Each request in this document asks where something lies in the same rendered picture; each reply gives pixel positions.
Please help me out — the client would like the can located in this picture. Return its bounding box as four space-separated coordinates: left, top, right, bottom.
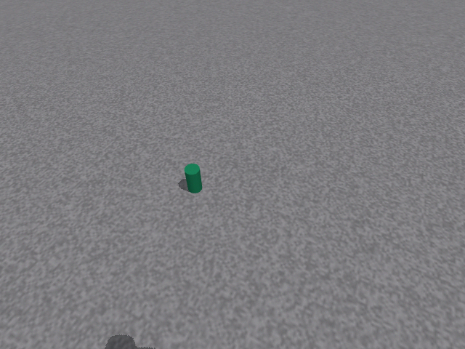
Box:
185 164 202 193

